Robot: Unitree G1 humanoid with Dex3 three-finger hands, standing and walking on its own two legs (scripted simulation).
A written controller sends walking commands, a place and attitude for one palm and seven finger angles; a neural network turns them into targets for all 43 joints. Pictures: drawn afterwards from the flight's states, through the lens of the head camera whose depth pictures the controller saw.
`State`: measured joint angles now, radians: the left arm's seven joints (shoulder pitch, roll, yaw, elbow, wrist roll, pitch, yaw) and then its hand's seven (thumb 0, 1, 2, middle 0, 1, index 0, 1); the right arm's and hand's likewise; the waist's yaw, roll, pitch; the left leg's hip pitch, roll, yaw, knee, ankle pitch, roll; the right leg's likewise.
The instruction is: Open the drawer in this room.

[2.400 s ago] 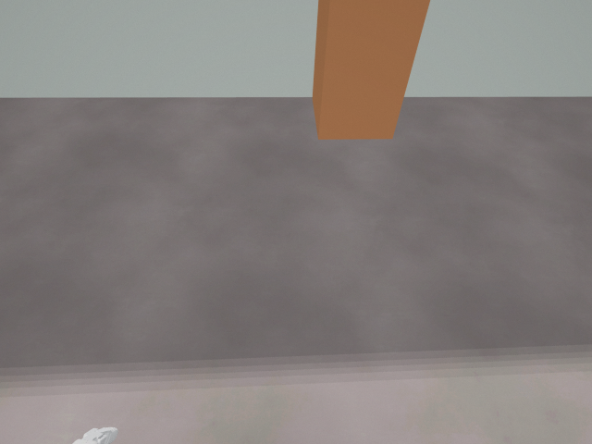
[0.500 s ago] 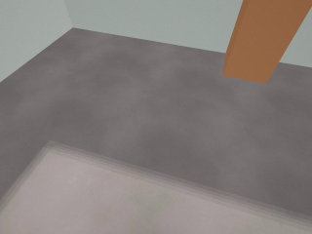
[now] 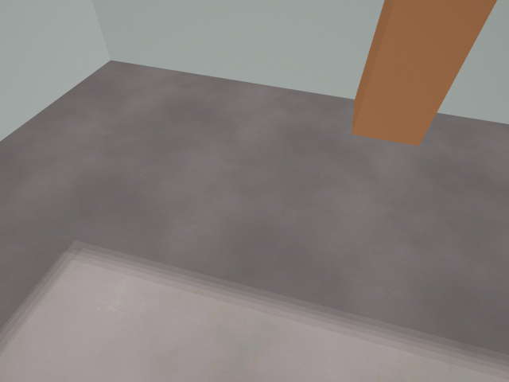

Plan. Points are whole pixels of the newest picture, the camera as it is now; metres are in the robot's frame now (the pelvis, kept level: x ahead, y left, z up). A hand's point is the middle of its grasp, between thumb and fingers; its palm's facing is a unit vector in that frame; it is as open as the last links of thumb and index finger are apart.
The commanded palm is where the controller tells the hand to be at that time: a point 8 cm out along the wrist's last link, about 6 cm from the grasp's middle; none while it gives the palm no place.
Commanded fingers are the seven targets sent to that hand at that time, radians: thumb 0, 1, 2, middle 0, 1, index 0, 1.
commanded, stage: stand and wait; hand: left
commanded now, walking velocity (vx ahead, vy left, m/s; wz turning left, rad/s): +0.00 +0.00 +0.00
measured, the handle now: out of the picture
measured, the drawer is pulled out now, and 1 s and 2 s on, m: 0.00 0.00 0.00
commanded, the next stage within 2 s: turn or walk to find it in 0.72 s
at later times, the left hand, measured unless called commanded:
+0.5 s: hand out of the picture -0.02 +0.16 -0.18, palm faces +0.00 -0.99 -0.17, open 7.3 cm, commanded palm none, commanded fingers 0.00 0.90 0.90 -0.20 -0.30 -0.20 -0.30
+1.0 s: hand out of the picture +0.00 +0.17 -0.18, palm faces +0.05 -0.98 -0.20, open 7.3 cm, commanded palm none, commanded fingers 0.00 0.90 0.90 -0.20 -0.30 -0.20 -0.30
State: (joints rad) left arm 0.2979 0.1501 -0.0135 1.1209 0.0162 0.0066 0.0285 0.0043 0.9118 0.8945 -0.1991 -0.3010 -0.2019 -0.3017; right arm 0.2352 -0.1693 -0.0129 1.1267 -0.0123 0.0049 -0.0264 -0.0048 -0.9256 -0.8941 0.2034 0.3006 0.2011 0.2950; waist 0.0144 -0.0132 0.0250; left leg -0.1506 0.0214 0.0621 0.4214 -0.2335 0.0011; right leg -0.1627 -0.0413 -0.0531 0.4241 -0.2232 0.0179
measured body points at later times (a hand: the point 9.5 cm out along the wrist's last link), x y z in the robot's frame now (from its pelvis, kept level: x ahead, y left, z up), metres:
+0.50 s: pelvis -0.01 +0.00 +0.00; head +0.00 +0.00 +0.45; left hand -0.01 +0.21 -0.16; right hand -0.04 -0.21 -0.16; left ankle +0.00 +0.12 -0.74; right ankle +0.00 -0.13 -0.74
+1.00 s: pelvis -0.01 +0.00 +0.00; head +0.01 +0.00 +0.45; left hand +0.00 +0.22 -0.16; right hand +0.01 -0.23 -0.16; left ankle +0.00 +0.12 -0.74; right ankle +0.00 -0.13 -0.74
